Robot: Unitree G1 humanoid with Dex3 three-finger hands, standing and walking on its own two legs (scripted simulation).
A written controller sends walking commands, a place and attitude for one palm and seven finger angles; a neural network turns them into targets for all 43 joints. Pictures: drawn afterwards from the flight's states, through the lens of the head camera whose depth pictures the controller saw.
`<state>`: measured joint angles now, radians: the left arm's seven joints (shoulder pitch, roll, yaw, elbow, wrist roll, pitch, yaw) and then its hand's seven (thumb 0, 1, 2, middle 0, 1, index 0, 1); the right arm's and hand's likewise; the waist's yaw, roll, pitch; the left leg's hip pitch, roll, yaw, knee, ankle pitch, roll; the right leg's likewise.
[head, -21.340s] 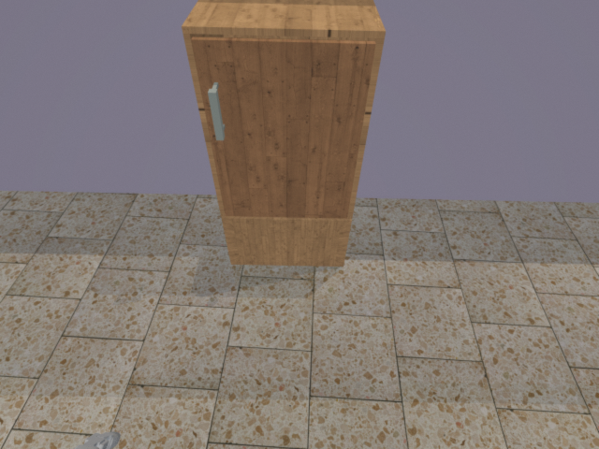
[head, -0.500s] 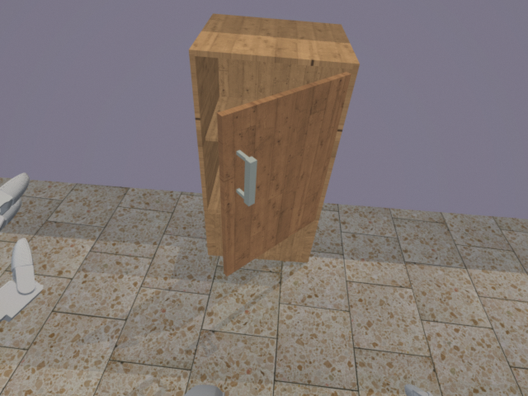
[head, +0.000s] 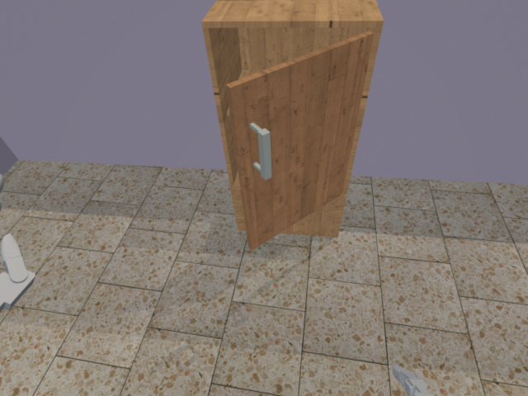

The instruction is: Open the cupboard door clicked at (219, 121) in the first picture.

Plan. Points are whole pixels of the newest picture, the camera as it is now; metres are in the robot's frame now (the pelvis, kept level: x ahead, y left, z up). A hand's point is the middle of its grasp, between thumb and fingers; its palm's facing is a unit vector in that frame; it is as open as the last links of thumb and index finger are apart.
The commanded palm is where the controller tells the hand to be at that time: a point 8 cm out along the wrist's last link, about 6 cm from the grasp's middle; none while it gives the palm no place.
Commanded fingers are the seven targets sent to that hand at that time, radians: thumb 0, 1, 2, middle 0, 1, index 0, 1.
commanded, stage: stop stepping back and stand still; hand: left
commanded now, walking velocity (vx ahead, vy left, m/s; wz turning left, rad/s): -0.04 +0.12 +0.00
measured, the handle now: (260, 151) +0.65 +0.06 -0.01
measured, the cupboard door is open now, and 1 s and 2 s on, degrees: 43 43 43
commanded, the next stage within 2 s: let the arm hang, fingers relaxed in 1.00 s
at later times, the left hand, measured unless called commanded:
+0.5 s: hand (52, 255) +0.24 +0.27 +0.16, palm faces +0.37 -0.79 -0.49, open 7.4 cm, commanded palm +0.18 +0.31 +0.20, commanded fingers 0.00 0.90 0.90 -0.20 -0.30 -0.20 -0.30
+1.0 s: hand (36, 255) +0.23 +0.29 +0.17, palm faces +0.35 -0.81 -0.48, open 7.4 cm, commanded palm +0.18 +0.33 +0.20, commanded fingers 0.00 0.90 0.90 -0.20 -0.30 -0.20 -0.30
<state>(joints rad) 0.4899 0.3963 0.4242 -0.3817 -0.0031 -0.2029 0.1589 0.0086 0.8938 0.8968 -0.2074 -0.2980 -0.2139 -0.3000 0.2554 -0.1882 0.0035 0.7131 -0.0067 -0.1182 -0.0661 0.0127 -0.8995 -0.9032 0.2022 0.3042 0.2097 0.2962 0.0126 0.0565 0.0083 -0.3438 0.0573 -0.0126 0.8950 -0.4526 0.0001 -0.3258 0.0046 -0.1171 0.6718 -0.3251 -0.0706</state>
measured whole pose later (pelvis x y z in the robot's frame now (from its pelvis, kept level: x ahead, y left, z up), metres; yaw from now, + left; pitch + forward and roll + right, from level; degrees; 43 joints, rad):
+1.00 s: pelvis +0.03 +0.03 +0.03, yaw -2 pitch +0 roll -1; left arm 0.57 0.40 0.37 -0.46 -0.04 -0.17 0.15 0.01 0.89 0.90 -0.21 -0.30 -0.22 -0.30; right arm 0.21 -0.21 0.01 0.62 -0.01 -0.10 -0.08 0.01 -0.90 -0.90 0.20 0.30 0.21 0.30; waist 0.00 0.01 0.04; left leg -0.23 0.00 0.07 0.40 -0.18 0.04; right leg -0.17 0.00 -0.07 0.37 -0.20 -0.01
